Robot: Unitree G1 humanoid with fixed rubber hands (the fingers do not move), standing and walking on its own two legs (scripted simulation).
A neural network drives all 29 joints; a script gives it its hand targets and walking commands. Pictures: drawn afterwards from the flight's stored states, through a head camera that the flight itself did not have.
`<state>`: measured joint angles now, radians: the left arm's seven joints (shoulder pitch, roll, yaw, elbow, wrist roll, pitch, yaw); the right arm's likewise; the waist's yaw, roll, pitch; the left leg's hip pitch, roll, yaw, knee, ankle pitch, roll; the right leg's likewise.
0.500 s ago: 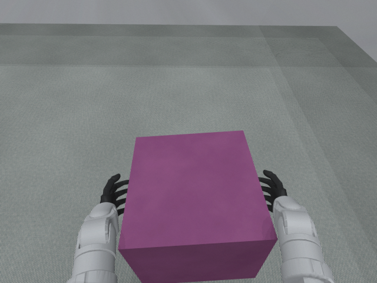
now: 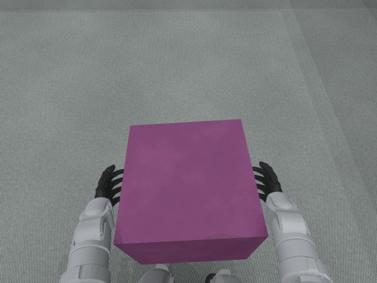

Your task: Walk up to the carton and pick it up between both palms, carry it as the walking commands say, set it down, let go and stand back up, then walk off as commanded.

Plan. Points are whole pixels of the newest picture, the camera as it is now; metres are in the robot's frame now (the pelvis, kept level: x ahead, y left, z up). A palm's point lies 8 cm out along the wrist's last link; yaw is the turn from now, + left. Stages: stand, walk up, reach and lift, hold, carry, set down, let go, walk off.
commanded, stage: set down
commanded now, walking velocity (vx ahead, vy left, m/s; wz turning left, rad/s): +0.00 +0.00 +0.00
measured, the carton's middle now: (189, 194) +0.35 +0.03 -0.15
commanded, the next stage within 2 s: none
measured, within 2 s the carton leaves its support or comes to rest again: neither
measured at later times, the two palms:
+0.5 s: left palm (120, 197) +0.32 +0.21 -0.14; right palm (263, 194) +0.36 -0.16 -0.14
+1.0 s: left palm (130, 198) +0.34 +0.21 -0.23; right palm (253, 197) +0.38 -0.16 -0.24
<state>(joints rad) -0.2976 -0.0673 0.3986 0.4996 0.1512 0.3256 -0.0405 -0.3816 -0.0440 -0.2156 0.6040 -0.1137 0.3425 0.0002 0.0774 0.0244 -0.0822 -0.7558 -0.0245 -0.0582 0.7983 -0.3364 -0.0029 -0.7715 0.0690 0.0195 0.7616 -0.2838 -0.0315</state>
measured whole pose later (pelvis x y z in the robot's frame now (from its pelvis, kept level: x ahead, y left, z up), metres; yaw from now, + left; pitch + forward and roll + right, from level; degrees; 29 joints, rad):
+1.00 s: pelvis -0.05 +0.01 -0.15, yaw +0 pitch +40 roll +0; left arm -0.66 0.03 0.41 0.61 0.04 0.31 0.02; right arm -0.78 -0.16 -0.22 0.77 -0.02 0.30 -0.04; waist 0.06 0.01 -0.21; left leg -1.67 -0.05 -0.02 1.48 -0.50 0.00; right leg -1.70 0.07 0.01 1.45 -0.44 -0.02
